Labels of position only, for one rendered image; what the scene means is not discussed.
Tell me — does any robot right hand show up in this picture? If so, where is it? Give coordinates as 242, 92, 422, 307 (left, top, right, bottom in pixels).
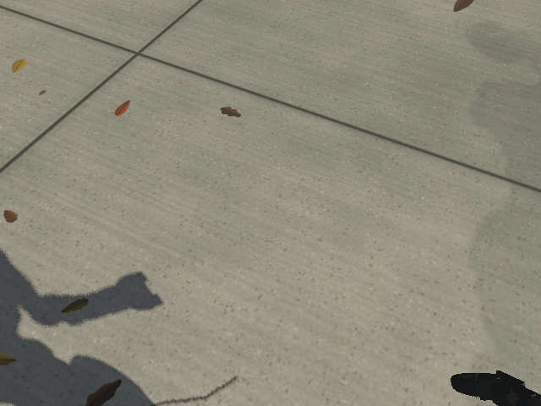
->
451, 370, 541, 406

